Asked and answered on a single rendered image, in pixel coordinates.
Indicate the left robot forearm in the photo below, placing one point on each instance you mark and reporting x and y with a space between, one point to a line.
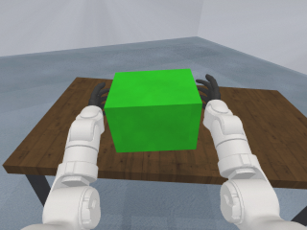
79 164

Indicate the left robot upper arm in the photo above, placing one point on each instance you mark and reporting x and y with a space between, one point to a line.
70 208

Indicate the left robot hand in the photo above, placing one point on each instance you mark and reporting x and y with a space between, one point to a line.
95 97

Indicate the right robot forearm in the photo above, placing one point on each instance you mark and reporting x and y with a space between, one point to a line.
235 158

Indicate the right robot upper arm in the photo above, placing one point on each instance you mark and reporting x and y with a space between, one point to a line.
251 204

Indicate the right robot hand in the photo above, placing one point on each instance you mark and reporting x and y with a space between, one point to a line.
213 91

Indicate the table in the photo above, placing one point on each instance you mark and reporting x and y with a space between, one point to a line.
275 129

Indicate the carton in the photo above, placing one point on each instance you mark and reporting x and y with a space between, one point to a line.
154 110

